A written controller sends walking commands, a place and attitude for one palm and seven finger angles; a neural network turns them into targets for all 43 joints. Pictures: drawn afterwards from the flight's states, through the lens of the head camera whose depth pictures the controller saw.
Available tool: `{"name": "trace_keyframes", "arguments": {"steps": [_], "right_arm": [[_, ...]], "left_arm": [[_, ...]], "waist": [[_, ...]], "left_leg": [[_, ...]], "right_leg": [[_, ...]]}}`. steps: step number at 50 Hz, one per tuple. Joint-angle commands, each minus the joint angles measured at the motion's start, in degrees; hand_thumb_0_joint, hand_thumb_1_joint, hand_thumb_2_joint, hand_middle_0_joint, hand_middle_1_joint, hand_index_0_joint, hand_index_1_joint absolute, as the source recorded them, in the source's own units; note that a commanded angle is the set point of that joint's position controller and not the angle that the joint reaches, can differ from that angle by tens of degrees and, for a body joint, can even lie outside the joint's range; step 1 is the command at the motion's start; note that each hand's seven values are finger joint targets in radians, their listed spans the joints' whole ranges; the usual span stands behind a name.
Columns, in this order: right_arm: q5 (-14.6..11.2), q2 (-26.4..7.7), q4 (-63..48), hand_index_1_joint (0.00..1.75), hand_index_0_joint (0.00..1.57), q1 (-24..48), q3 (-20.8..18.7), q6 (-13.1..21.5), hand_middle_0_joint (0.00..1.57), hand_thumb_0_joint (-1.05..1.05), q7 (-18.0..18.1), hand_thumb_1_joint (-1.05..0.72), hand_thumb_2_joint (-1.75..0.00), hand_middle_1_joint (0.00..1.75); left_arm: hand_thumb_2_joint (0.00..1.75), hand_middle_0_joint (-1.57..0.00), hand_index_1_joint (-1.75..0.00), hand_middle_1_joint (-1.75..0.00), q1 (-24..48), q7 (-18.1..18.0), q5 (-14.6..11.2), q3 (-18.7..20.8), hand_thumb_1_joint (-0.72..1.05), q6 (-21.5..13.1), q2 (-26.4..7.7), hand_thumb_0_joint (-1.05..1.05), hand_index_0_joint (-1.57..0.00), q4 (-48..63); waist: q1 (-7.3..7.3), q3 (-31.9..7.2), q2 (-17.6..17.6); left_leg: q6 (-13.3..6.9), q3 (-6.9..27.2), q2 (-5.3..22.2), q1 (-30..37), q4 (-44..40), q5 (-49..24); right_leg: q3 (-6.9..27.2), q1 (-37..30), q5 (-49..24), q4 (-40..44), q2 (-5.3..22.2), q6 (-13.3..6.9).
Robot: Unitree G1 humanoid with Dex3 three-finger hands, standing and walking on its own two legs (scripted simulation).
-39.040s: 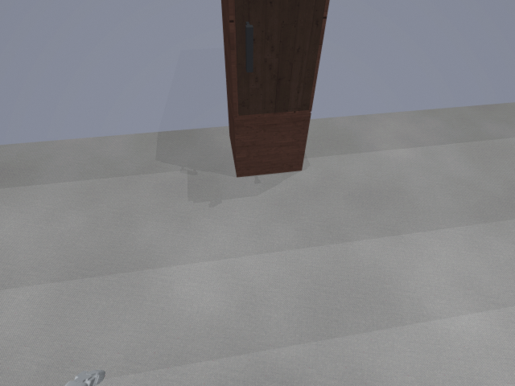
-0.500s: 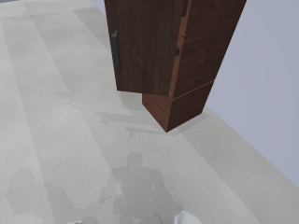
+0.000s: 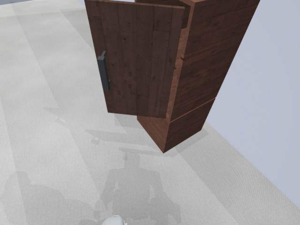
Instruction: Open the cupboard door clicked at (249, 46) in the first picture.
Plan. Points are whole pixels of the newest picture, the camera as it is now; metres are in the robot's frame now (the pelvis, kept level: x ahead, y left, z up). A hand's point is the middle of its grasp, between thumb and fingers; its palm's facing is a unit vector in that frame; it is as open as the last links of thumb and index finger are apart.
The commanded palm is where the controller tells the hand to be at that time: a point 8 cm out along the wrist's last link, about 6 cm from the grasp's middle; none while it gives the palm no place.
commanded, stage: take the last steps up to it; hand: left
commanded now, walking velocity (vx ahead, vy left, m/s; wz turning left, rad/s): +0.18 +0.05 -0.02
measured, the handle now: (105, 71) +0.70 +0.24 -0.03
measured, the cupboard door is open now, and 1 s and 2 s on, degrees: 50 50 50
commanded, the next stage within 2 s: come to a stop and stand still in 0.06 s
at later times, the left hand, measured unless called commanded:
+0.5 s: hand (87, 215) +0.17 +0.21 -0.18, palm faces -0.01 -0.98 -0.21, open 7.3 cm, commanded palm none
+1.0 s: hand out of the picture +0.15 +0.22 -0.17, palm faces +0.00 -0.97 -0.23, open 7.4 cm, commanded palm none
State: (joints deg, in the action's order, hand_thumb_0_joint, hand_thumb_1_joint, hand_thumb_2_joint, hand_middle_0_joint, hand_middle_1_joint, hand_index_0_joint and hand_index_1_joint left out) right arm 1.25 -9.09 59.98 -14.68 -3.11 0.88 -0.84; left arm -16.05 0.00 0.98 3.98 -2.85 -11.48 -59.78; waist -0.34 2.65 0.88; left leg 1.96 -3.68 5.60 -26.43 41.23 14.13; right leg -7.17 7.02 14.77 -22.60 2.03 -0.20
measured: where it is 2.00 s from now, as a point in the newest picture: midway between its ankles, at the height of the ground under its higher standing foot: outside the picture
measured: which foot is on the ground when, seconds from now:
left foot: up 0.00-0.06, down 0.08-1.00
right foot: down 0.00-0.08, up 0.10-0.38, down 0.40-1.00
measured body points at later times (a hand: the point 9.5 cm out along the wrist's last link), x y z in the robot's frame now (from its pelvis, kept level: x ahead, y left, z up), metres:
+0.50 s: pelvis +0.11 +0.02 -0.01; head +0.14 +0.02 +0.44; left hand +0.17 +0.26 -0.16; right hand +0.14 -0.21 -0.17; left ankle +0.11 +0.13 -0.74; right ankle +0.13 -0.09 -0.74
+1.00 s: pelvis +0.10 +0.03 +0.00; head +0.13 +0.03 +0.45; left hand +0.15 +0.27 -0.16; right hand +0.13 -0.20 -0.16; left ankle +0.09 +0.13 -0.74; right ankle +0.06 -0.09 -0.74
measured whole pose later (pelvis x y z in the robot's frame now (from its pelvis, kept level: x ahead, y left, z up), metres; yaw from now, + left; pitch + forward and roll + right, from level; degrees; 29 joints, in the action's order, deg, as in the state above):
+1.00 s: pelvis +0.10 +0.03 +0.00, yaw -1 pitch +0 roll +0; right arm 0.2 -9.4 61.7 -12.3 -1.5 -0.2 2.0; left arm -11.8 -2.0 0.5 0.8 0.7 -10.8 -61.4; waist 0.2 2.4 0.0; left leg -1.4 -4.7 -0.2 -11.1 25.9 14.9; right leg -0.3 9.0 17.1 -25.8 0.7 0.4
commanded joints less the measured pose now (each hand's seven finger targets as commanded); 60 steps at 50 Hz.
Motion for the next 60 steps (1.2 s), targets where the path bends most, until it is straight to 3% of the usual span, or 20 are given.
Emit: {"name": "trace_keyframes", "arguments": {"steps": [1,2,4,5,8,13,18,22,24,28,30,32,35,39,43,45,48,49,52,60], "right_arm": [[0.4,-2.7,-2.0,0.3,0.2,-4.1,-0.2,2.0,0.2,0.0,-0.5,-0.9,-0.9,0.3],[0.4,-4.8,-1.0,0.3,0.2,-7.1,-0.6,2.4,0.2,0.0,-0.1,-0.9,-0.9,0.3],[1.3,-14.2,0.0,0.3,0.2,-16.8,-2.5,2.5,0.2,0.0,1.3,-0.9,-0.9,0.3],[1.1,-14.1,-0.3,0.3,0.2,-16.9,-2.2,1.9,0.2,0.0,1.9,-0.9,-0.9,0.3],[0.6,-8.6,-2.7,0.3,0.2,-6.7,-0.1,2.6,0.2,0.0,2.4,-0.9,-0.9,0.3],[0.3,-7.8,-3.1,0.3,0.2,0.5,1.1,2.2,0.2,0.0,3.6,-0.9,-0.9,0.3],[-0.6,-9.0,-2.4,0.3,0.2,1.7,-0.3,-0.5,0.2,0.0,3.5,-0.9,-0.9,0.3],[-1.0,-3.8,-1.4,0.3,0.2,-2.6,-0.3,-2.2,0.2,0.0,2.4,-0.9,-0.9,0.3],[-0.7,-4.0,-1.6,0.3,0.2,-2.1,-0.4,-2.8,0.2,0.0,2.5,-0.9,-0.9,0.3],[-1.3,-4.5,-1.6,0.3,0.2,-1.7,-0.1,-2.5,0.2,0.0,2.8,-0.9,-0.9,0.3],[-1.0,-4.5,-0.4,0.3,0.2,-3.9,0.2,-1.9,0.2,0.0,2.8,-0.9,-0.9,0.3],[0.0,-8.9,-1.7,0.3,0.2,-1.9,-0.2,-1.3,0.2,0.0,3.2,-0.9,-0.9,0.3],[0.2,-7.8,-1.9,0.3,0.2,-0.3,0.4,-0.8,0.2,0.0,3.8,-0.9,-0.9,0.3],[0.1,-8.4,-1.2,0.3,0.2,-1.3,0.4,-0.1,0.2,0.0,4.1,-0.9,-0.9,0.3],[-1.1,-7.0,-0.4,0.3,0.2,-2.1,0.1,0.1,0.2,0.0,3.7,-0.9,-0.9,0.3],[-1.0,-6.2,0.1,0.3,0.2,-1.9,0.5,-0.1,0.2,0.0,3.2,-0.9,-0.9,0.3],[-0.8,-6.2,1.2,0.3,0.2,-1.8,0.6,-0.1,0.2,0.0,3.1,-0.9,-0.9,0.3],[-1.1,-9.4,-3.6,0.3,0.2,0.6,0.4,0.5,0.2,0.0,2.6,-0.9,-0.9,0.3],[-0.4,-6.7,-4.4,0.3,0.2,-1.6,1.5,0.4,0.2,0.0,2.0,-0.9,-0.9,0.3],[-0.4,-7.3,-4.6,0.3,0.2,-0.6,2.0,0.2,0.2,0.0,1.8,-0.9,-0.9,0.3]], "left_arm": [[0.9,-0.2,-0.3,-0.3,-1.0,0.3,0.1,1.2,0.9,-0.6,-7.1,0.0,-0.2,1.5],[0.9,-0.2,-0.3,-0.3,-1.2,0.4,0.1,0.9,0.9,-0.2,-6.2,0.0,-0.2,1.5],[0.9,-0.2,-0.3,-0.3,-2.0,0.4,-0.3,-0.3,0.9,0.1,-1.4,0.0,-0.2,3.6],[0.9,-0.2,-0.3,-0.3,1.0,0.3,0.0,-0.5,0.9,0.1,-2.3,0.0,-0.2,4.8],[0.9,-0.2,-0.3,-0.3,1.7,0.5,0.4,-0.7,0.9,0.4,-2.0,0.0,-0.2,3.3],[0.9,-0.2,-0.3,-0.3,-4.0,-0.5,-0.6,-1.9,0.9,2.9,-0.2,0.0,-0.2,0.2],[0.9,-0.2,-0.3,-0.3,-4.8,-0.9,0.3,-0.7,0.9,3.9,-4.6,0.0,-0.2,1.3],[0.9,-0.2,-0.3,-0.3,1.7,-1.0,0.2,-0.4,0.9,3.6,-9.5,0.0,-0.2,3.9],[0.9,-0.2,-0.3,-0.3,3.0,-1.8,0.1,-0.3,0.9,3.0,-8.1,0.0,-0.2,4.0],[0.9,-0.2,-0.3,-0.3,3.1,-2.5,0.1,0.4,0.9,3.0,-8.3,0.0,-0.2,3.5],[0.9,-0.2,-0.3,-0.3,3.7,-2.3,-0.5,0.5,0.9,3.2,-8.2,0.0,-0.2,3.6],[0.9,-0.2,-0.3,-0.3,3.9,-1.8,-1.0,-0.5,0.9,3.9,-4.3,0.0,-0.2,4.9],[0.9,-0.2,-0.3,-0.3,5.9,-1.8,-0.4,-0.7,0.9,5.2,-4.1,0.0,-0.2,4.4],[0.9,-0.2,-0.3,-0.3,5.5,-1.4,-0.5,-1.2,0.9,4.5,-3.3,0.0,-0.2,3.5],[0.9,-0.2,-0.3,-0.3,2.6,-1.8,-0.6,-1.3,0.9,2.8,-5.3,0.0,-0.2,1.5],[0.9,-0.2,-0.3,-0.3,3.6,-1.7,-0.7,-1.8,0.9,2.8,-6.1,0.0,-0.2,1.3],[0.9,-0.2,-0.3,-0.3,2.4,-2.0,-0.6,-2.2,0.9,2.3,-5.0,0.0,-0.2,0.0],[0.9,-0.2,-0.3,-0.3,-2.2,-4.6,0.5,-2.6,0.9,1.3,-4.4,0.0,-0.2,0.5],[0.9,-0.2,-0.3,-0.3,0.2,-3.5,-0.1,-3.1,0.9,1.2,-5.7,0.0,-0.2,3.3],[0.9,-0.2,-0.3,-0.3,-0.5,-2.5,-0.3,-4.0,0.9,1.1,-5.7,0.0,-0.2,2.9]], "waist": [[1.65,-0.2,4.0],[3.05,-1.3,0.4],[6.42,-6.3,-20.3],[6.63,-5.1,-13.6],[2.19,-0.3,-9.5],[-1.14,-4.9,-5.2],[-1.73,-2.5,-3.1],[1.87,-3.2,4.2],[1.13,-4.4,10.6],[0.11,-6.8,9.7],[0.88,-7.8,4.5],[-0.69,-6.2,-10.6],[-0.24,-1.6,-11.4],[-0.26,-4.2,-7.5],[0.28,-7.9,-1.8],[0.95,-5.1,-1.5],[0.91,-5.0,3.8],[0.41,-3.2,-3.3],[1.32,-4.1,-4.7],[1.06,2.8,2.2]], "left_leg": [[-0.3,-3.8,-3.9,15.1,-11.7,-4.6],[-0.7,-2.5,-3.1,21.0,-13.8,-2.7],[-10.6,24.4,16.5,30.7,-25.1,1.4],[-14.2,27.5,19.2,28.6,-27.4,1.4],[-12.9,17.9,14.5,15.6,-28.1,-5.4],[-10.2,5.3,10.8,12.5,-22.9,-34.6],[-6.6,5.3,7.1,8.1,-17.7,-14.6],[-1.3,-1.5,-5.1,13.3,-5.0,5.0],[-1.1,0.3,-4.9,10.2,0.6,11.0],[-0.3,1.9,-4.4,7.2,-5.1,11.9],[-0.6,2.4,-3.0,14.1,-17.8,-5.5],[-6.5,13.1,8.4,15.9,-21.0,-29.3],[-10.8,13.7,9.6,13.3,-24.0,-31.5],[-10.6,10.6,7.9,21.7,-19.5,-41.8],[-4.3,6.5,1.8,20.7,-15.9,-28.3],[-2.6,5.7,0.3,19.2,-19.1,-16.3],[-3.0,4.9,0.3,21.2,-18.6,-17.5],[-2.3,3.0,2.1,20.1,-8.5,-29.4],[-3.7,5.7,1.3,15.6,-14.8,-12.1],[-4.1,4.9,-0.5,14.0,-17.9,-1.3]], "right_leg": [[7.1,10.5,2.7,5.2,11.1,-5.9],[5.7,13.6,3.8,-0.8,9.4,-4.7],[-2.3,26.5,19.7,-30.2,-1.3,-0.2],[3.2,28.9,19.9,-40.2,0.1,-1.0],[6.6,27.3,11.2,-44.1,4.7,-0.9],[4.8,10.0,6.0,-21.9,2.4,1.4],[6.8,3.8,-8.5,-6.3,1.9,0.2],[18.5,11.7,-18.8,2.1,15.4,-8.5],[17.6,6.7,-28.5,2.5,14.7,-9.8],[15.4,-3.9,-45.7,-2.9,15.1,-10.9],[13.2,-1.7,-38.3,-7.6,12.2,-7.0],[5.5,5.8,-9.1,-11.7,3.0,-0.2],[7.3,9.4,12.6,-21.3,-0.1,0.3],[7.1,9.2,8.0,-14.1,0.4,0.2],[11.2,-1.0,-20.5,-0.7,3.8,-1.4],[12.1,1.7,-17.8,-0.6,6.2,-2.3],[11.5,2.0,-19.3,0.6,4.8,-1.7],[13.0,5.2,-30.7,-3.2,5.8,-0.5],[11.9,5.4,-8.2,-3.8,3.7,-3.1],[13.8,9.9,-0.9,-0.3,3.2,-2.7]]}}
